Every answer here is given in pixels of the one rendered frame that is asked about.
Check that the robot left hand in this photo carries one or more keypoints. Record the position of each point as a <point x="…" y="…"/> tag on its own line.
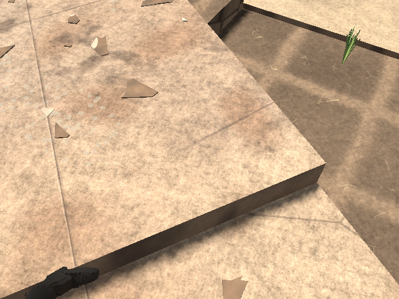
<point x="61" y="281"/>

